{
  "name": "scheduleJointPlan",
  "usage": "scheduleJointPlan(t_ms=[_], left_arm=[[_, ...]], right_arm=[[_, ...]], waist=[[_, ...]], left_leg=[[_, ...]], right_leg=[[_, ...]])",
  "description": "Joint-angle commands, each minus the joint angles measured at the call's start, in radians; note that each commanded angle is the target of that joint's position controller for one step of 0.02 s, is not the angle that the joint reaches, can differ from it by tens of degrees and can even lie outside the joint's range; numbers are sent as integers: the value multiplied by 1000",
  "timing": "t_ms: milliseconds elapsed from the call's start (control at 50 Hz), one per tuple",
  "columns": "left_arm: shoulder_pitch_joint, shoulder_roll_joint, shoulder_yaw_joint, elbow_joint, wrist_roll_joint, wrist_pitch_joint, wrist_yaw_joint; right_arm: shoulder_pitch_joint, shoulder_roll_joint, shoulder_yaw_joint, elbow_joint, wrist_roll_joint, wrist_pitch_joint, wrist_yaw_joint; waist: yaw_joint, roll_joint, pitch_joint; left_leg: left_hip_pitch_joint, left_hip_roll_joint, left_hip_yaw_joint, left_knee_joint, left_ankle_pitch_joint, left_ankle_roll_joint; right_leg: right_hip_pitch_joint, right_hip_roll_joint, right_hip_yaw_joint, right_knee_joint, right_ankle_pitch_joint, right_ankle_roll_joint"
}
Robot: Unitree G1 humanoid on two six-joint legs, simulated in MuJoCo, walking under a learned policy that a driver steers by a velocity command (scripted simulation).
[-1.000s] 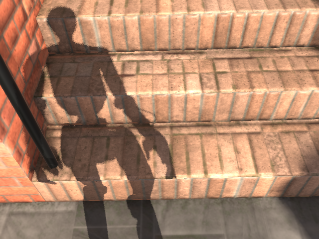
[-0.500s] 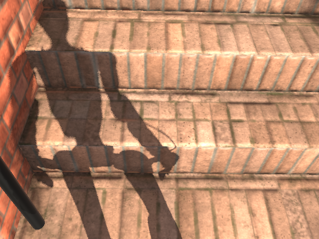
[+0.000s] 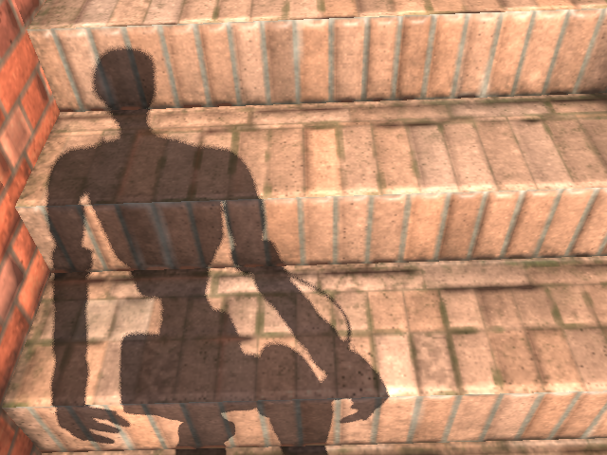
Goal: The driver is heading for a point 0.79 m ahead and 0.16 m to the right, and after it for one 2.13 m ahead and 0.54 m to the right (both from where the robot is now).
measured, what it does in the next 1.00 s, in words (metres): climbs, turning right: left foot 0.19 m higher, then right foot 0.19 m higher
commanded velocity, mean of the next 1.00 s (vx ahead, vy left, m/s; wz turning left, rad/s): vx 0.50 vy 0.00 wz -0.34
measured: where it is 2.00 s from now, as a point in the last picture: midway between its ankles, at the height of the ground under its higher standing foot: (409, 169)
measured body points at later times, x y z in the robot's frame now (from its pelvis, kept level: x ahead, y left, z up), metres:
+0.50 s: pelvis +0.24 +0.08 +0.11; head +0.25 +0.09 +0.56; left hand +0.36 +0.32 -0.02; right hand +0.32 -0.17 -0.02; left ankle +0.30 +0.16 -0.55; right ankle +0.15 -0.05 -0.37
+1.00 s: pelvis +0.50 +0.00 +0.24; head +0.57 +0.02 +0.69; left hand +0.79 +0.12 +0.13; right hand +0.44 -0.25 +0.13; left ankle +0.37 +0.18 -0.33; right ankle +0.60 -0.07 -0.37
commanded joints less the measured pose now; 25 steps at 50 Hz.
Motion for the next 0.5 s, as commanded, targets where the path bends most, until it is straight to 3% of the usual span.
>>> scheduleJointPlan(t_ms=[20,40,60,80,100,120,180,200,220,240,260,280,300,320,340,360,380,400,420,440,460,480,500], left_arm=[[103,105,15,5,6,-31,3],[143,126,16,16,8,-39,0],[166,118,11,32,2,-47,0],[191,90,0,46,4,-38,2],[205,88,-5,54,5,-35,8],[225,90,-11,66,11,-35,8],[173,110,-24,63,2,-40,16],[174,99,-33,80,-19,-29,23],[184,96,-37,84,-24,-24,35],[176,115,-31,69,-43,-14,53],[157,135,-22,53,-48,-2,58],[102,107,-34,7,-72,4,51],[132,213,-10,-12,-57,-10,35],[84,296,26,-24,-69,-23,15],[55,283,42,-37,-61,-46,-4],[35,131,33,-112,-74,-58,-45],[50,88,39,-161,-9,-52,-60],[13,14,36,-208,21,-26,-62],[-78,-5,33,-261,50,3,-50],[-136,-16,32,-297,50,16,-31],[-132,-67,13,-347,40,18,-21],[-107,-95,2,-352,26,31,-18],[-116,-126,-9,-365,16,47,-12]], right_arm=[[-6,41,11,-64,1,18,-20],[-106,65,24,-131,9,25,-41],[-209,59,32,-205,8,29,-58],[-290,57,41,-263,4,17,-64],[-342,59,52,-306,0,10,-63],[-373,80,65,-335,9,4,-66],[-414,80,90,-423,22,6,-57],[-456,102,112,-474,15,10,-49],[-484,96,115,-504,14,16,-42],[-452,105,127,-513,8,24,-29],[-451,110,132,-519,13,30,-30],[-314,101,125,-449,46,15,-31],[-95,33,91,-385,63,12,-39],[68,-26,58,-343,37,11,-39],[173,-125,13,-280,-8,-1,-35],[240,-256,-27,-215,-30,13,-65],[140,-296,-58,-226,2,34,-64],[-18,-211,-37,-209,13,32,-52],[-92,-110,-14,-157,21,17,-50],[-80,-38,2,-101,13,1,-49],[-67,40,21,-50,-9,-19,-39],[-53,65,25,-4,-15,-40,-25],[-13,46,17,33,9,-70,-13]], waist=[[1,-118,77],[23,-152,111],[27,-145,158],[38,-96,175],[42,-75,176],[56,-106,165],[14,-53,186],[4,-44,191],[27,-67,186],[20,-62,136],[29,-76,109],[-44,-120,-60],[-129,-224,-242],[-216,-286,-361],[-253,-201,-431],[-213,226,-381],[-144,223,-428],[-39,115,-249],[13,-1,-15],[17,-64,82],[58,18,76],[90,21,75],[94,45,81]], left_leg=[[-269,-26,50,354,-23,-22],[-463,-25,31,555,-120,-4],[-617,-7,-23,632,-186,16],[-750,19,-42,638,-223,41],[-807,26,-45,630,-242,52],[-884,10,-46,730,-285,70],[-838,50,10,558,-277,60],[-737,81,49,370,-246,54],[-668,82,86,286,-225,42],[-433,93,108,90,-193,47],[-256,71,132,-74,-203,60],[152,-21,182,-220,-149,86],[371,-88,162,-253,-108,90],[430,-97,115,-417,-118,97],[568,-25,-100,-555,-225,123],[669,309,-696,-1013,-118,213],[593,389,-1030,-1256,-326,174],[386,370,-886,-1251,-660,163],[206,338,-726,-1173,-729,160],[128,317,-553,-1116,-587,141],[151,291,-454,-1134,-445,123],[171,262,-331,-1148,-347,87],[224,270,-269,-1172,-264,63]], right_leg=[[-11,-300,308,-207,23,-204],[68,-349,353,-228,21,-216],[113,-379,372,-243,-47,-203],[175,-380,367,-245,-129,-178],[196,-368,351,-253,-168,-155],[232,-372,355,-252,-180,-149],[116,-330,265,-325,-232,-105],[31,-279,216,-377,-208,-84],[7,-262,218,-425,-99,-108],[-40,-274,200,-525,160,-141],[-33,-249,133,-529,403,-131],[-88,-208,40,-376,1244,-152],[23,-255,68,-147,1670,-130],[175,-282,79,95,1826,-94],[113,-252,115,412,1549,-76],[-277,6,138,848,483,-17],[-373,45,324,1277,142,-6],[-462,-10,313,1401,201,-7],[-563,-35,212,1431,281,-18],[-663,-33,197,1497,264,-31],[-748,-23,202,1630,230,-55],[-795,-16,233,1680,242,-76],[-885,-17,246,1735,214,-81]])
